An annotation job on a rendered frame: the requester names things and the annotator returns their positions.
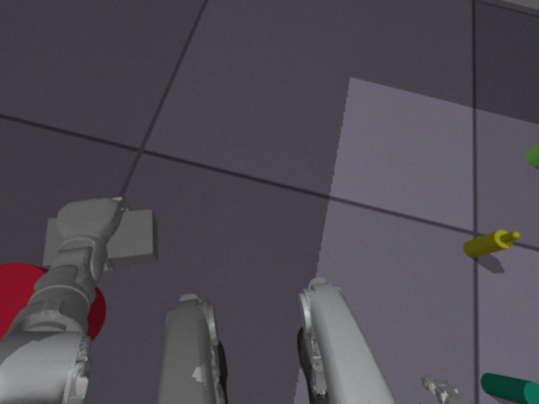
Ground right robot foot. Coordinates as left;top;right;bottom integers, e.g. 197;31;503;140
297;327;329;404

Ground left robot arm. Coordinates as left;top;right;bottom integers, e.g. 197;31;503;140
0;234;107;404

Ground right robot hand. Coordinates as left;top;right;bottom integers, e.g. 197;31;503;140
421;375;472;404

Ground left robot hand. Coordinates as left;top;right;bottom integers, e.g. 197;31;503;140
56;196;131;273

